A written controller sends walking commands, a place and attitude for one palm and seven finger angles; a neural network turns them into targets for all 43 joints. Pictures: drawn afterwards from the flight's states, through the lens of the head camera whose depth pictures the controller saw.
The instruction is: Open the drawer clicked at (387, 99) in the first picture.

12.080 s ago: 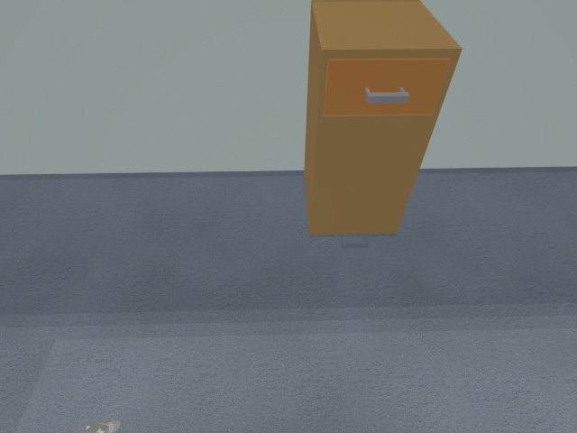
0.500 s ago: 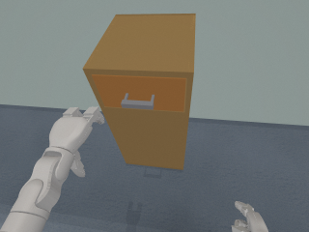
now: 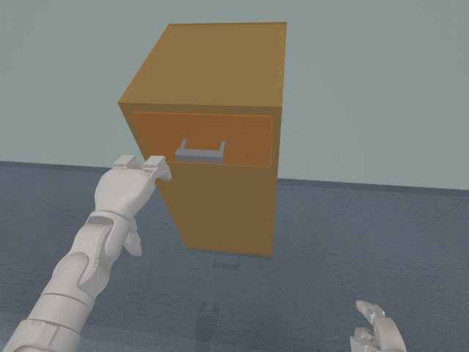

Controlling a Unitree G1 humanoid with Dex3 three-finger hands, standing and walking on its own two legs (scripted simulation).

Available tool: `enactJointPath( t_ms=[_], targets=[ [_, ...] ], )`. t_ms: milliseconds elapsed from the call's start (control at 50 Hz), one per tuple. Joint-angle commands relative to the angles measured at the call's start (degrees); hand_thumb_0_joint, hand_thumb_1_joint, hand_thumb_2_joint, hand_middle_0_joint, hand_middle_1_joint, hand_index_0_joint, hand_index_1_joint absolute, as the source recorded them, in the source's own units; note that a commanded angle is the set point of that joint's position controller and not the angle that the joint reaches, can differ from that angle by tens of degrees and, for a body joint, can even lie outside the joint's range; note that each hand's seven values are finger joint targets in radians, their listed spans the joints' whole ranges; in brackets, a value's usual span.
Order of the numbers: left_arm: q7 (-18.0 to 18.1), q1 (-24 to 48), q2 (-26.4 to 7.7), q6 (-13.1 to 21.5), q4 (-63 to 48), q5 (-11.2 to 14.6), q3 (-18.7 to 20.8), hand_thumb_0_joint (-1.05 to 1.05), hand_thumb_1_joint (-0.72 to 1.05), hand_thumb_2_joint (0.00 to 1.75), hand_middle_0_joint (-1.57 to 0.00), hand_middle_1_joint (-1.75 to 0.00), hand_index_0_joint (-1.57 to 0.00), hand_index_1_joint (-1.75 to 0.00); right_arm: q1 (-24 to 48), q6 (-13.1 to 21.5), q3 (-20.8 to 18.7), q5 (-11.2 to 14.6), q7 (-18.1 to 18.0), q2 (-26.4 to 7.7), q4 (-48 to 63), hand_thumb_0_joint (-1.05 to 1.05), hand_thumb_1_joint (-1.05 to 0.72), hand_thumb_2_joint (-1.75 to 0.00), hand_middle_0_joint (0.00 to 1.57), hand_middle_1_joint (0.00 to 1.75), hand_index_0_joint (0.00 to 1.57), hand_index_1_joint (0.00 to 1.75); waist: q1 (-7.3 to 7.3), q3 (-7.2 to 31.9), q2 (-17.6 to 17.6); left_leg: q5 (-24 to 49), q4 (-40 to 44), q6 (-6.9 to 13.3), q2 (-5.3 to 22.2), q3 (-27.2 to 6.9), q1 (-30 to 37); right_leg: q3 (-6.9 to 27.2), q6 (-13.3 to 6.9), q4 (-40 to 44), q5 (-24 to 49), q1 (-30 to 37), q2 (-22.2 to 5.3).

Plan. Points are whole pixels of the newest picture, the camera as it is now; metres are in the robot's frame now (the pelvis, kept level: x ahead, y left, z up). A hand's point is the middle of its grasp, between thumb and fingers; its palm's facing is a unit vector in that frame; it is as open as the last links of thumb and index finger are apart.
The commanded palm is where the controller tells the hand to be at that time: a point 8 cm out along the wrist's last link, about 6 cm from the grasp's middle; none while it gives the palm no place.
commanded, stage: move the hooked fingers above the handle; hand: left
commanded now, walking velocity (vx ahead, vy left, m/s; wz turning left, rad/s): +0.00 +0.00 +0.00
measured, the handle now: (201, 149) +0.59 +0.17 -0.06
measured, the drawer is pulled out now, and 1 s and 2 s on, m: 0.00 0.00 0.00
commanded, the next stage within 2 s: none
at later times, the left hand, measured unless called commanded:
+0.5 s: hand (176, 172) +0.43 +0.18 +0.04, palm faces -0.01 -0.06 -1.00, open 13.8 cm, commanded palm +0.41 +0.20 +0.09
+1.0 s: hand (191, 153) +0.50 +0.16 +0.02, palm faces -0.01 -0.03 -1.00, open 13.8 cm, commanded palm +0.49 +0.18 +0.07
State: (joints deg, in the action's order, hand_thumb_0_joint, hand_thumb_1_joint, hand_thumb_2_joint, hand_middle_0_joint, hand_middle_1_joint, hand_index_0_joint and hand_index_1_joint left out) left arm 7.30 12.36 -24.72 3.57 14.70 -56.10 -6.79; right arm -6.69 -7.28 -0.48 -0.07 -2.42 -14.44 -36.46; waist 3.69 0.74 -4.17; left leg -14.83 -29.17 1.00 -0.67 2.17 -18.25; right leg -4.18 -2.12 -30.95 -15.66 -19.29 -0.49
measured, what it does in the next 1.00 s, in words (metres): stands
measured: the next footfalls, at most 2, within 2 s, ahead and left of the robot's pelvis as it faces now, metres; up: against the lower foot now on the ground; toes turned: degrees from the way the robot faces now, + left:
none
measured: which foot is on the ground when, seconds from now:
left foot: down 0.00-1.00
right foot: down 0.00-1.00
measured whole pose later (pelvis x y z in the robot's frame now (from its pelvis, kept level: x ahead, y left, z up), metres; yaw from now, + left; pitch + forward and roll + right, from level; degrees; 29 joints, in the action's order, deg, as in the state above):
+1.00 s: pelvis +0.02 +0.01 -0.02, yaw -2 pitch +16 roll +0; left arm 20.1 47.3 -20.6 0.4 58.4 -62.3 -5.6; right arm -16.9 -6.5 -3.4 -1.3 -1.2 -14.7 -40.2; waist -5.2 6.4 -3.3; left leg -19.8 -38.6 2.0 0.0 3.9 -35.2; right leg -2.4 -1.3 -38.6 -18.9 -36.1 -0.1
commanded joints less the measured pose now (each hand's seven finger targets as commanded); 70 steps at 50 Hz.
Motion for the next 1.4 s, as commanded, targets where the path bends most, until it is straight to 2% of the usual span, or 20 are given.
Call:
enactJointPath(
  t_ms=[0,40,120,200,220,280,400,480,540,600,740,820,920,1000,1100,1120,1200,1220,1300,1380],
  targets=[
    [5.06,23.32,-12.88,0.51,-6.09,-0.26,9.57,0.00,-0.50,0.30,-0.30,-1.20,-0.30,-1.20,1.96,2.36,-2.76,0.41,-0.50,-5.65,6.03,0.00,-0.90,-0.90,0.20,0.30,0.20,0.30,-1.25,16.62,3.85,10.92,1.44,1.17,-2.01,-1.09,3.27,4.19,-0.02,3.88,11.47,6.28,0.83],
    [5.31,24.42,-12.87,-0.69,-0.19,-0.53,9.19,0.00,-0.50,0.30,-0.30,-1.20,-0.30,-1.20,1.52,2.17,-2.63,0.77,-0.73,-5.89,5.33,0.00,-0.90,-0.90,0.20,0.30,0.20,0.30,-1.50,14.45,5.91,9.25,1.46,1.23,-2.03,-0.55,0.85,4.41,0.28,3.99,10.72,5.41,0.66],
    [4.92,29.89,-12.79,-2.45,5.91,-1.37,7.34,0.00,-0.50,0.30,-0.30,-1.20,-0.30,-1.20,0.17,2.18,-2.81,0.97,-1.05,-6.49,5.11,0.00,-0.90,-0.90,0.20,0.30,0.20,0.30,-2.09,16.20,6.60,8.13,1.03,1.39,-2.14,-0.08,-0.78,4.85,0.49,3.72,9.95,5.61,0.39],
    [3.91,35.37,-10.87,-0.73,5.41,-1.19,5.12,0.00,-0.50,0.30,-0.30,-1.20,-0.30,-1.20,-2.23,2.12,-3.83,0.60,-1.15,-6.65,5.37,0.00,-0.90,-0.90,0.20,0.30,0.20,0.30,-3.11,22.48,4.18,12.30,-0.74,1.63,-2.35,-0.40,0.92,4.69,0.24,1.79,15.54,7.03,0.59],
    [3.96,35.13,-11.86,0.01,5.96,-1.21,6.12,0.00,-0.50,0.30,-0.30,-1.20,-0.30,-1.20,-3.28,2.10,-4.09,0.61,-1.10,-6.76,5.15,0.00,-0.90,-0.90,0.20,0.30,0.20,0.30,-3.02,22.76,4.40,13.23,-1.09,1.68,-2.15,-0.44,1.16,4.71,0.21,1.40,16.51,6.60,0.70],
    [4.45,36.40,-8.35,1.85,7.32,-0.93,3.80,0.00,-0.50,0.30,-0.30,-1.20,-0.30,-1.20,-5.08,2.06,-4.59,0.54,-0.82,-6.78,4.65,0.00,-0.90,-0.90,0.20,0.30,0.20,0.30,-4.26,22.09,5.12,15.00,-2.02,1.71,-1.94,-0.82,1.37,4.02,0.20,0.57,17.98,3.99,1.02],
    [9.41,39.74,-12.55,1.77,13.43,-2.98,9.09,0.00,-0.50,0.30,-0.30,-1.20,-0.30,-1.20,-8.07,1.75,-5.26,0.17,-0.03,-7.35,2.90,0.00,-0.90,-0.90,0.20,0.30,0.20,0.30,-3.36,23.61,5.61,17.56,-3.01,1.31,-1.82,-1.01,-1.31,3.32,-0.40,-1.69,18.74,2.95,1.56],
    [12.84,41.75,-11.36,-0.80,16.14,-4.43,8.46,0.00,-0.50,0.30,-0.30,-1.20,-0.30,-1.20,-9.09,1.50,-5.51,-0.13,0.67,-7.13,2.27,0.00,-0.90,-0.90,0.20,0.30,0.20,0.30,-3.43,26.51,3.10,21.22,-3.91,1.09,-1.52,-0.32,-0.65,3.20,-0.58,-3.09,21.53,2.39,1.80],
    [13.11,43.10,-10.20,-3.50,21.07,-4.59,7.09,0.00,-0.50,0.30,-0.30,-1.20,-0.30,-1.20,-9.89,1.29,-5.59,0.10,0.91,-7.50,1.71,0.00,-0.90,-0.90,0.20,0.30,0.20,0.30,-4.67,25.69,5.88,20.35,-3.86,1.19,-1.26,-0.29,-1.82,2.91,-0.24,-2.74,21.27,2.02,2.02],
    [11.93,47.71,-5.49,-4.58,21.41,-4.19,2.70,0.00,-0.50,0.30,-0.30,-1.20,-0.30,-1.20,-10.74,1.29,-6.05,0.20,1.11,-7.42,1.69,0.00,-0.90,-0.90,0.20,0.30,0.20,0.30,-6.30,27.23,5.44,21.86,-4.20,1.44,-0.99,-0.52,0.65,2.68,-0.20,-2.13,21.15,0.79,2.27],
    [10.30,55.65,-6.32,-1.95,26.90,-4.32,1.91,0.00,-0.50,0.30,-0.30,-1.20,-0.30,-1.20,-13.76,1.39,-5.71,-0.01,0.17,-7.80,0.33,0.00,-0.90,-0.90,0.20,0.30,0.20,0.30,-8.93,23.65,6.52,16.48,-4.95,1.96,-1.23,-1.22,-1.01,3.06,0.09,-1.64,16.77,-3.65,2.28],
    [12.84,59.19,-9.09,-0.35,27.18,-5.36,4.66,0.00,-0.50,0.30,-0.30,-1.20,-0.30,-1.20,-15.23,1.70,-5.64,-0.85,0.16,-7.43,0.11,0.00,-0.90,-0.90,0.20,0.30,0.20,0.30,-8.64,28.83,2.93,19.85,-6.81,1.69,-1.33,-1.39,-0.93,3.25,-0.22,-3.98,19.03,-3.83,2.34],
    [15.82,57.12,-9.71,-3.87,35.45,-6.24,6.44,0.00,-0.50,0.30,-0.30,-1.20,-0.30,-1.20,-16.34,1.66,-5.61,-1.22,1.05,-7.72,-0.32,0.00,-0.90,-0.90,0.20,0.30,0.20,0.30,-8.50,28.72,4.13,21.15,-8.30,1.33,-1.17,-0.69,-5.51,2.74,-0.15,-5.59,21.08,-4.49,2.72],
    [14.88,61.05,-6.87,-6.94,38.93,-5.98,3.08,0.00,-0.50,0.30,-0.30,-1.20,-0.30,-1.20,-17.57,1.46,-5.92,-1.06,1.36,-8.17,-0.81,0.00,-0.90,-0.90,0.20,0.30,0.20,0.30,-10.96,29.85,5.69,21.03,-9.07,1.54,-1.07,-0.42,-5.96,3.05,0.32,-5.16,22.57,-4.73,2.87],
    [11.85,69.09,-5.53,-3.84,35.25,-4.73,0.66,0.00,-0.50,0.30,-0.30,-1.20,-0.30,-1.20,-20.20,2.02,-6.56,-1.24,0.97,-8.46,-1.63,0.00,-0.90,-0.90,0.20,0.30,0.20,0.30,-13.50,32.70,3.95,20.92,-10.13,1.92,-0.81,-1.40,-3.20,3.75,0.62,-4.95,21.60,-6.51,2.88],
    [11.82,70.02,-7.13,-2.55,34.14,-4.74,1.87,0.00,-0.50,0.30,-0.30,-1.20,-0.30,-1.20,-21.03,2.24,-6.67,-1.49,0.86,-8.63,-1.96,0.00,-0.90,-0.90,0.20,0.30,0.20,0.30,-13.40,34.34,2.11,21.29,-10.52,1.94,-0.67,-1.63,-2.17,3.87,0.59,-5.34,21.30,-7.10,2.84],
    [13.78,71.21,-5.80,-0.30,36.59,-5.94,1.60,0.00,-0.50,0.30,-0.30,-1.20,-0.30,-1.20,-22.25,2.83,-6.47,-2.13,1.05,-8.30,-3.27,0.00,-0.90,-0.90,0.20,0.30,0.20,0.30,-14.23,31.72,0.57,23.10,-12.45,1.54,-0.32,-2.73,-3.03,2.91,0.17,-6.85,18.89,-13.31,3.38],
    [14.99,71.13,-8.52,-0.63,38.77,-6.41,3.76,0.00,-0.50,0.30,-0.30,-1.20,-0.30,-1.20,-22.78,2.95,-6.32,-2.32,1.07,-8.67,-3.81,0.00,-0.90,-0.90,0.20,0.30,0.20,0.30,-14.42,30.43,0.66,21.02,-12.69,1.52,-0.27,-2.73,-5.30,2.79,0.19,-7.34,17.59,-14.17,3.36],
    [18.74,68.75,-16.11,-4.71,41.85,-6.94,10.30,0.00,-0.50,0.30,-0.30,-1.20,-0.30,-1.20,-21.74,2.45,-5.34,-2.83,1.75,-9.06,-2.91,0.00,-0.90,-0.90,0.20,0.30,0.20,0.30,-11.31,35.46,0.05,21.67,-13.30,1.44,-1.14,-1.42,-10.38,3.04,-0.05,-9.52,21.30,-8.80,3.22],
    [18.56,65.34,-14.74,-10.65,45.96,-7.86,8.06,0.00,-0.50,0.30,-0.30,-1.20,-0.30,-1.20,-21.38,1.39,-5.24,-2.24,2.26,-9.23,-2.05,0.00,-0.90,-0.90,0.20,0.30,0.20,0.30,-11.17,34.99,1.60,21.53,-12.83,1.30,-0.65,-0.43,-12.03,2.81,0.36,-9.11,22.67,-7.20,3.29]
  ],
)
